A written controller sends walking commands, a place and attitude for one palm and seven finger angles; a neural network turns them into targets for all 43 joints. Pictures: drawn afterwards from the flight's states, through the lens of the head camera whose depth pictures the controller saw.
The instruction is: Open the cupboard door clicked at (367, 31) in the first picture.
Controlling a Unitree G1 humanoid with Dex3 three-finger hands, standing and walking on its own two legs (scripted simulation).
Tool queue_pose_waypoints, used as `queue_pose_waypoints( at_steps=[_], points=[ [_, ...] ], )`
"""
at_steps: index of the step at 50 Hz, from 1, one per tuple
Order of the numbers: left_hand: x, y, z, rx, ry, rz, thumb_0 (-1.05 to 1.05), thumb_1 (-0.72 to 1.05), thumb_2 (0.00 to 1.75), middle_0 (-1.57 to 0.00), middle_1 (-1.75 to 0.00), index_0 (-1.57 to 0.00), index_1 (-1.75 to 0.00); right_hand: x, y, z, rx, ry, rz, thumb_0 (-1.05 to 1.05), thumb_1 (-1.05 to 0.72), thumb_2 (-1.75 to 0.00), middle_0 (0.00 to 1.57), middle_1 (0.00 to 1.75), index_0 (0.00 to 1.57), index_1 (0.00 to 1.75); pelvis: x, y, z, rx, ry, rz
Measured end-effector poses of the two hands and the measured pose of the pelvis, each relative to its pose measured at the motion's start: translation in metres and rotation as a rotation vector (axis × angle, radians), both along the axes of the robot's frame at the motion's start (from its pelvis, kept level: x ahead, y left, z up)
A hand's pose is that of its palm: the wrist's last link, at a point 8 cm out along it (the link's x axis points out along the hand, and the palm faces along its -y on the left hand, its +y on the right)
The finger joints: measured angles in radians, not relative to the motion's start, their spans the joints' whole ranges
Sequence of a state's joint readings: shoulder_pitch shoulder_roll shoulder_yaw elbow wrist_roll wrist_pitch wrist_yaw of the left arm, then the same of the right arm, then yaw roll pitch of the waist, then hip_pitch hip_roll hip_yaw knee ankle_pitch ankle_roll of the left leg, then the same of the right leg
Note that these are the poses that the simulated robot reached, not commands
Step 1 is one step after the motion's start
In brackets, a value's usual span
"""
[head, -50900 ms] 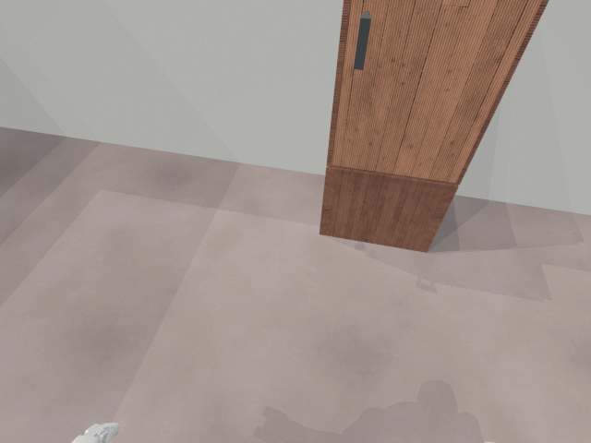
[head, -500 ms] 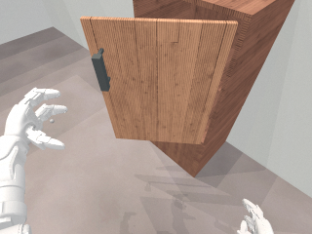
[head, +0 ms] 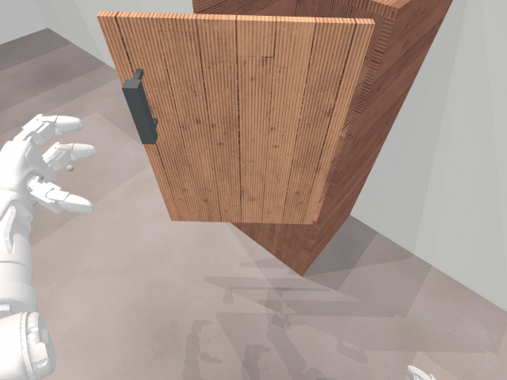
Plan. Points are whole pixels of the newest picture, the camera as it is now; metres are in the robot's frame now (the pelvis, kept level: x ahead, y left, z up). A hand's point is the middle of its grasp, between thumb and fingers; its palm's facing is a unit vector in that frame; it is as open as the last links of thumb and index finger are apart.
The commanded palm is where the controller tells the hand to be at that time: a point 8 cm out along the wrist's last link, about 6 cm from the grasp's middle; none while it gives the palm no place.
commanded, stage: move the hooked fingers beside the handle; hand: left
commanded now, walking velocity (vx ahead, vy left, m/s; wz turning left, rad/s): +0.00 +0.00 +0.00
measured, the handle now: (144, 107) +0.56 +0.22 +0.11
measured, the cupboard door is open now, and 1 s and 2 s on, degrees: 39 39 39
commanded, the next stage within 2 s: none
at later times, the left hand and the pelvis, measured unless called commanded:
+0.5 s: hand (86, 132) +0.46 +0.29 +0.13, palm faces +0.01 -1.00 +0.00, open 13.9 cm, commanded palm +0.45 +0.34 +0.12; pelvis +0.00 +0.02 -0.01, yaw -1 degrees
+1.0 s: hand (96, 115) +0.52 +0.30 +0.12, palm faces +0.00 -1.00 -0.01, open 13.9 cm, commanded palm +0.50 +0.34 +0.12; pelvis +0.02 +0.02 -0.01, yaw -2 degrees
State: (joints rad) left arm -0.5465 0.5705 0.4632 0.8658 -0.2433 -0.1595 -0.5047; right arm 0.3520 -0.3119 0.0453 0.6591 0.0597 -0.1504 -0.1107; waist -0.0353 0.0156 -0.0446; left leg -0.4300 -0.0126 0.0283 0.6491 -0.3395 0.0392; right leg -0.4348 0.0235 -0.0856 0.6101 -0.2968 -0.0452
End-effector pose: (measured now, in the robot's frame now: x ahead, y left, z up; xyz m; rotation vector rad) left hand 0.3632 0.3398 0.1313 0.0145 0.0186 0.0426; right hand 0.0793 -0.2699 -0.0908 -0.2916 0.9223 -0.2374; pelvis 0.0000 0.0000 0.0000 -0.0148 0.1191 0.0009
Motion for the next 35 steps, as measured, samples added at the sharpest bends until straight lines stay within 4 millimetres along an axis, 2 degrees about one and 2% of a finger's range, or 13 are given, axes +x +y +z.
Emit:
queue_pose_waypoints(
  at_steps=[11, 19, 24, 31, 35],
  points=[
    [0.038, -0.003, 0.001, -0.015, -0.005, -0.010, -0.01, -0.50, 0.30, -0.30, -1.20, -0.30, -1.20, -0.015, 0.010, -0.002, 0.008, 0.047, -0.031, 0.00, -0.90, -0.89, 0.20, 0.30, 0.21, 0.30, 0.001, 0.009, -0.002, -0.003, 0.041, -0.018],
    [0.057, 0.009, -0.004, 0.007, 0.017, -0.001, -0.01, -0.50, 0.30, -0.30, -1.20, -0.30, -1.20, -0.042, 0.012, -0.007, -0.005, 0.167, -0.062, 0.00, -0.90, -0.89, 0.20, 0.30, 0.21, 0.30, 0.001, 0.014, -0.005, -0.011, 0.075, -0.017],
    [0.074, 0.005, 0.001, -0.007, -0.011, -0.032, -0.01, -0.50, 0.30, -0.30, -1.20, -0.30, -1.20, -0.059, 0.012, -0.009, -0.019, 0.248, -0.084, 0.00, -0.90, -0.89, 0.20, 0.30, 0.21, 0.30, 0.004, 0.018, -0.006, -0.017, 0.096, -0.010],
    [0.104, 0.001, -0.008, -0.018, 0.053, -0.034, -0.01, -0.50, 0.30, -0.30, -1.20, -0.30, -1.20, -0.078, 0.013, -0.008, -0.032, 0.315, -0.126, 0.00, -0.90, -0.89, 0.20, 0.30, 0.21, 0.30, 0.006, 0.021, -0.009, -0.020, 0.136, -0.018],
    [0.118, 0.003, -0.008, -0.016, 0.027, -0.017, -0.01, -0.50, 0.30, -0.30, -1.20, -0.30, -1.20, -0.089, 0.014, -0.006, -0.033, 0.360, -0.152, 0.00, -0.90, -0.89, 0.20, 0.30, 0.21, 0.30, 0.008, 0.021, -0.010, -0.022, 0.159, -0.029]
  ],
)
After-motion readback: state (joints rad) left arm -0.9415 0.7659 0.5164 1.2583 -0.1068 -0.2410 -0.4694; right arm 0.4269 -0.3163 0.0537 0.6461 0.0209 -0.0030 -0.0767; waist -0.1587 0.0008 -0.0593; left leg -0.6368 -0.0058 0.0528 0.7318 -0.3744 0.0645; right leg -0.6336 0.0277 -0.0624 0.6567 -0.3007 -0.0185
